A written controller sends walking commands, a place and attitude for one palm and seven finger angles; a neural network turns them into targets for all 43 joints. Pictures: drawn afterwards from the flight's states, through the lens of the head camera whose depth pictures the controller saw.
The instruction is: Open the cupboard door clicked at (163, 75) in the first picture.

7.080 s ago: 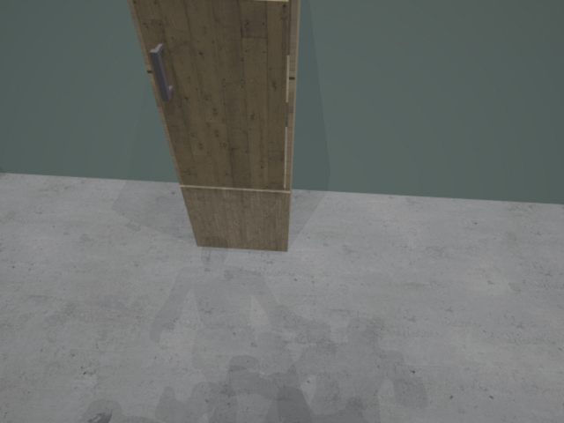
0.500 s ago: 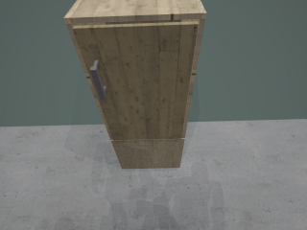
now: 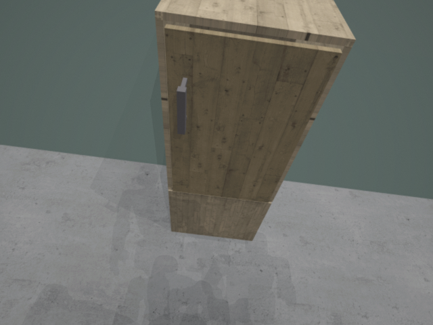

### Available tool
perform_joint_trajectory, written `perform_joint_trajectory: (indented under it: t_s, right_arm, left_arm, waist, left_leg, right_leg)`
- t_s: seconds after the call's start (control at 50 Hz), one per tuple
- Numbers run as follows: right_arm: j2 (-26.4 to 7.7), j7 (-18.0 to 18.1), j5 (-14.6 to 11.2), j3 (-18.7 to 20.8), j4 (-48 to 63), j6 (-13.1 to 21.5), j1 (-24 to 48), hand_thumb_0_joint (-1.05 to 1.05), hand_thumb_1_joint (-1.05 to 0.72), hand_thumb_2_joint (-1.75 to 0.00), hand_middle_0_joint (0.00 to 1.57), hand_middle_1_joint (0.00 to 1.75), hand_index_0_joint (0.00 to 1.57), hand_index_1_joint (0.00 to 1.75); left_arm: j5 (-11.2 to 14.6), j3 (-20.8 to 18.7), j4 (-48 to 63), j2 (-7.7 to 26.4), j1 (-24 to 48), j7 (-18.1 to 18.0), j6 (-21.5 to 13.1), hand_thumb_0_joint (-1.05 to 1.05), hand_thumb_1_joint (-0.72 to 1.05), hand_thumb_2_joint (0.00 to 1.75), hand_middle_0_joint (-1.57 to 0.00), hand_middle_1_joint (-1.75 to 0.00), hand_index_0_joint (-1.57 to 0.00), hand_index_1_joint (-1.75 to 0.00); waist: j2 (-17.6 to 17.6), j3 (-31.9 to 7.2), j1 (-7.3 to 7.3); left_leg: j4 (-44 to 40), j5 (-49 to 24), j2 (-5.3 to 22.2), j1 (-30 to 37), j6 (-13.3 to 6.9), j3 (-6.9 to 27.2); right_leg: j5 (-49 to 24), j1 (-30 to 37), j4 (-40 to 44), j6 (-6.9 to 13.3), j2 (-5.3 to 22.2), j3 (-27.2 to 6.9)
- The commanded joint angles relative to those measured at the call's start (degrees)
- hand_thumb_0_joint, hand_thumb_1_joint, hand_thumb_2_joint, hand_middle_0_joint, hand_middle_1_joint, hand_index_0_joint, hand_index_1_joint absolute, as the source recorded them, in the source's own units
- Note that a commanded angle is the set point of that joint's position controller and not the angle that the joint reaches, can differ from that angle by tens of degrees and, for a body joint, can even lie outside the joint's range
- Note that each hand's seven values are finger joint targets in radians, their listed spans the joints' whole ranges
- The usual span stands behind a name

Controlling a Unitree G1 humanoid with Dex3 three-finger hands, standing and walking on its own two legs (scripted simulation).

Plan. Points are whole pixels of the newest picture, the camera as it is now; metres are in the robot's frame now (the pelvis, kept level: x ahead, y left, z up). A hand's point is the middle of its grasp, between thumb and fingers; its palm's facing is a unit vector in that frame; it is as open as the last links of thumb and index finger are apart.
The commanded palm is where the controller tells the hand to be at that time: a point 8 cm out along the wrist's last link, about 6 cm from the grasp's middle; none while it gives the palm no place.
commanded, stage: come to a stop and stand still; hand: left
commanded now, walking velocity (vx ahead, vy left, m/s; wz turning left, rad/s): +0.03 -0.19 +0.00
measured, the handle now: (183, 106) +0.57 +0.13 +0.06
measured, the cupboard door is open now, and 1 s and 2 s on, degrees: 0 0 0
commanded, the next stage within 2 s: look again from close up in 1.30 s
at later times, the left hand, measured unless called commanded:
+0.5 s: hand out of the picture +0.02 +0.13 -0.17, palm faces -0.01 -0.98 -0.22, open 7.3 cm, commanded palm none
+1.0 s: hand out of the picture -0.02 +0.08 -0.17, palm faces +0.06 -0.99 -0.13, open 7.4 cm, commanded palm none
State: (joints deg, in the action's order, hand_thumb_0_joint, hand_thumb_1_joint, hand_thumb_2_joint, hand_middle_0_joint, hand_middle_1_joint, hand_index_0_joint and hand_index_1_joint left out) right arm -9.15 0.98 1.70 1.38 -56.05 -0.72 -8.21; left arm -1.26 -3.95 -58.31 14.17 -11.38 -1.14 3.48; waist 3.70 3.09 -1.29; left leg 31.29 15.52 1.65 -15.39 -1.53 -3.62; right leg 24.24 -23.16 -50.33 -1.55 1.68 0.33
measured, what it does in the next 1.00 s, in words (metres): steps on the spot: right foot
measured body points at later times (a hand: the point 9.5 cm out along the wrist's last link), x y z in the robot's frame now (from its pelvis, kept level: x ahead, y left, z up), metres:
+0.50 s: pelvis -0.02 -0.05 +0.00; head -0.02 -0.06 +0.45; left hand +0.02 +0.18 -0.15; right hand -0.06 -0.28 -0.16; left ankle +0.02 +0.10 -0.74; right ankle -0.05 -0.15 -0.74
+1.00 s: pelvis +0.01 -0.07 +0.00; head +0.02 -0.06 +0.45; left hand -0.02 +0.13 -0.16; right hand +0.00 -0.28 -0.16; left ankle +0.02 +0.10 -0.74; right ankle -0.05 -0.15 -0.74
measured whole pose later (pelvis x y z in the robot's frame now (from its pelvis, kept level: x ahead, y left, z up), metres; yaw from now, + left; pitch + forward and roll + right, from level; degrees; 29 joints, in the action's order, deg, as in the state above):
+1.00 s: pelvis +0.01 -0.07 +0.00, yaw +0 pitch -1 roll +0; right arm -6.9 2.5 0.8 0.7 -66.9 -0.4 -15.5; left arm -0.4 -0.5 -66.0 5.3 -18.4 -1.8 0.2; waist 0.4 2.1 -0.1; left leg 25.3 12.7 5.1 -11.3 4.1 -1.2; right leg 18.6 -4.8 -24.3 2.2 -1.0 4.4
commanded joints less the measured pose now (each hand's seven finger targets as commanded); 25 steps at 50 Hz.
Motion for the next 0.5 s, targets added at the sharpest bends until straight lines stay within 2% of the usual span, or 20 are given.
perform_joint_trajectory:
  t_s: [0.0,0.06,0.12,0.2,0.24,0.26,0.28,0.3,0.32,0.34,0.36,0.38,0.4,0.44,0.48]
  right_arm:
    - [-9.6,1.7,-0.6,1.9,2.1,1.3,-1.5,0.0,-0.9,-0.9,0.2,0.3,0.2,0.3]
    - [-10.3,2.1,-0.6,2.5,0.0,1.2,-6.1,0.0,-0.9,-0.9,0.2,0.3,0.2,0.3]
    - [-10.5,2.2,-0.4,3.0,-1.6,1.0,-9.2,0.0,-0.9,-0.9,0.2,0.3,0.2,0.3]
    - [-11.0,1.9,-0.2,3.3,-3.0,0.7,-9.5,0.0,-0.9,-0.9,0.2,0.3,0.2,0.3]
    - [-10.9,1.6,-0.2,3.3,-3.5,0.6,-8.6,0.0,-0.9,-0.9,0.2,0.3,0.2,0.3]
    - [-10.6,1.5,-0.4,3.3,-3.9,0.6,-8.0,0.0,-0.9,-0.9,0.2,0.3,0.2,0.3]
    - [-10.1,1.4,-0.6,3.1,-4.1,0.6,-7.9,0.0,-0.9,-0.9,0.2,0.3,0.2,0.3]
    - [-8.8,1.2,-1.0,2.9,-4.4,0.7,-8.3,0.0,-0.9,-0.9,0.2,0.3,0.2,0.3]
    - [-6.0,0.9,-1.3,2.3,-4.5,0.7,-8.7,0.0,-0.9,-0.9,0.2,0.3,0.2,0.3]
    - [-3.1,0.6,-1.5,1.3,-4.3,0.5,-8.4,0.0,-0.9,-0.9,0.2,0.3,0.2,0.3]
    - [-2.0,0.1,-1.2,0.8,-4.0,0.3,-8.1,0.0,-0.9,-0.9,0.2,0.3,0.2,0.3]
    - [-2.0,0.3,-0.5,0.6,-4.6,-0.2,-7.4,0.0,-0.9,-0.9,0.2,0.3,0.2,0.3]
    - [-2.8,0.3,-0.4,0.7,-5.3,-0.2,-8.2,0.0,-0.9,-0.9,0.2,0.3,0.2,0.3]
    - [-2.2,0.5,-0.5,0.2,-7.9,0.3,-11.9,0.0,-0.9,-0.9,0.2,0.3,0.2,0.3]
    - [-2.7,0.7,-0.7,0.1,-9.1,0.6,-13.3,0.0,-0.9,-0.9,0.2,0.3,0.2,0.3]
  left_arm:
    - [0.0,-0.2,0.1,2.8,-5.3,0.8,-1.4,0.0,0.9,0.9,-0.2,-0.3,-0.2,-0.3]
    - [0.0,0.1,0.5,2.1,-4.1,0.8,-1.2,0.0,0.9,0.9,-0.2,-0.3,-0.2,-0.3]
    - [0.0,0.3,0.8,0.9,-2.3,0.9,-1.0,0.0,0.9,0.9,-0.2,-0.3,-0.2,-0.3]
    - [0.3,1.0,0.2,-0.4,-1.9,0.8,-1.2,0.0,0.9,0.9,-0.2,-0.3,-0.2,-0.3]
    - [0.5,1.3,-0.9,-1.3,-3.8,0.6,-1.5,0.0,0.9,0.9,-0.2,-0.3,-0.2,-0.3]
    - [0.6,1.3,-1.8,-1.4,-5.3,0.5,-1.7,0.0,0.9,0.9,-0.2,-0.3,-0.2,-0.3]
    - [0.6,1.4,-2.8,-1.4,-7.4,0.3,-2.0,0.0,0.9,0.9,-0.2,-0.3,-0.2,-0.3]
    - [0.4,1.4,-3.4,-0.3,-8.3,0.0,-2.5,0.0,0.9,0.9,-0.2,-0.3,-0.2,-0.3]
    - [0.2,1.3,-3.7,1.6,-8.1,-0.3,-3.0,0.0,0.9,0.9,-0.2,-0.3,-0.2,-0.3]
    - [0.3,1.4,-3.6,3.8,-6.6,-0.5,-3.4,0.0,0.9,0.9,-0.2,-0.3,-0.2,-0.3]
    - [0.4,1.6,-3.1,4.7,-5.0,-0.5,-3.4,0.0,0.9,0.9,-0.2,-0.3,-0.2,-0.3]
    - [0.5,1.3,-3.4,4.7,-4.6,-0.6,-4.0,0.0,0.9,0.9,-0.2,-0.3,-0.2,-0.3]
    - [0.5,1.8,-3.7,3.2,-3.7,-0.7,-4.0,0.0,0.9,0.9,-0.2,-0.3,-0.2,-0.3]
    - [0.9,2.4,-4.1,0.9,-3.4,-0.7,-4.2,0.0,0.9,0.9,-0.2,-0.3,-0.2,-0.3]
    - [1.2,2.6,-4.2,0.3,-4.3,-0.7,-4.2,0.0,0.9,0.9,-0.2,-0.3,-0.2,-0.3]
  waist:
    - [-10.6,-2.9,0.58]
    - [-11.3,-4.4,2.5]
    - [-10.9,-4.4,3.98]
    - [-13.9,-4.5,4.23]
    - [-14.9,-5.4,3.2]
    - [-14.8,-5.2,2.44]
    - [-13.5,-5.5,1.32]
    - [-10.6,-4.5,0.78]
    - [-5.1,-2.9,1.0]
    - [1.1,-1.9,1.68]
    - [1.1,-1.2,2.01]
    - [10.4,1.2,1.25]
    - [9.8,3.2,1.71]
    - [3.3,2.8,2.85]
    - [-0.4,2.0,2.49]
  left_leg:
    - [-18.0,-11.5,14.1,5.5,-5.3,11.3]
    - [-16.5,-19.6,16.0,12.4,-6.5,11.8]
    - [-15.3,-25.2,16.8,14.3,-7.2,12.4]
    - [-14.6,-23.6,15.9,12.6,-7.2,12.2]
    - [-14.2,-21.0,14.4,10.4,-6.3,11.4]
    - [-13.9,-17.7,13.6,8.3,-5.5,10.5]
    - [-12.6,-14.3,12.4,5.8,-4.4,9.9]
    - [-10.9,-10.5,10.4,2.0,-2.4,8.5]
    - [-7.9,-4.0,7.2,-3.0,0.2,5.6]
    - [-6.1,2.6,3.5,-3.8,2.4,1.8]
    - [-5.5,3.0,2.3,-0.8,2.8,1.3]
    - [-3.9,2.3,2.3,-0.6,2.7,1.1]
    - [-3.2,1.3,2.9,0.3,2.6,1.4]
    - [-6.0,-5.8,3.3,3.4,2.4,1.9]
    - [-8.2,-8.8,4.2,4.3,2.6,2.6]
  right_leg:
    - [-2.8,-3.3,-6.5,-1.0,0.4,-3.1]
    - [-0.9,-4.6,-3.6,-1.7,0.6,-2.3]
    - [1.3,-3.1,1.1,-1.6,0.9,-1.2]
    - [2.9,1.6,8.9,-0.8,0.7,0.6]
    - [0.4,5.7,14.8,-0.2,0.1,1.9]
    - [-3.1,8.5,18.2,0.1,-0.1,2.7]
    - [-8.3,12.7,24.4,0.3,-0.1,3.2]
    - [-12.9,17.2,30.5,0.4,0.8,2.3]
    - [-12.7,19.6,33.7,1.8,5.7,-3.3]
    - [-9.1,16.1,36.5,4.5,11.7,-8.5]
    - [-4.7,10.5,37.9,6.0,13.8,-9.3]
    - [-3.2,7.2,40.0,6.5,11.8,-10.7]
    - [-3.1,5.6,40.1,6.7,11.2,-9.3]
    - [-8.9,6.4,36.4,5.8,8.3,-6.0]
    - [-10.1,8.3,34.7,4.5,6.1,-3.9]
